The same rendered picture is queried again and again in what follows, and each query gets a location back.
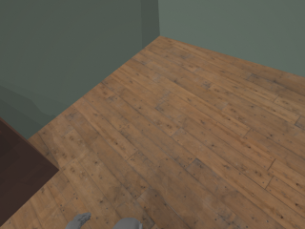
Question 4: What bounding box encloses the left robot hand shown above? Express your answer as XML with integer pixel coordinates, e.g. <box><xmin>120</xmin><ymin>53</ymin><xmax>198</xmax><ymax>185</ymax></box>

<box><xmin>65</xmin><ymin>212</ymin><xmax>92</xmax><ymax>229</ymax></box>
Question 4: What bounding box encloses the cabinet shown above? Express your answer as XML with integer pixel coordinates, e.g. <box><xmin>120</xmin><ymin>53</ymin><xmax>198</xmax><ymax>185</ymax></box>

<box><xmin>0</xmin><ymin>117</ymin><xmax>59</xmax><ymax>227</ymax></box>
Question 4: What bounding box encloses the left robot thigh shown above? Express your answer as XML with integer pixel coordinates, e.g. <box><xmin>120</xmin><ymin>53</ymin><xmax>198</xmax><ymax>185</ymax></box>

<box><xmin>112</xmin><ymin>218</ymin><xmax>143</xmax><ymax>229</ymax></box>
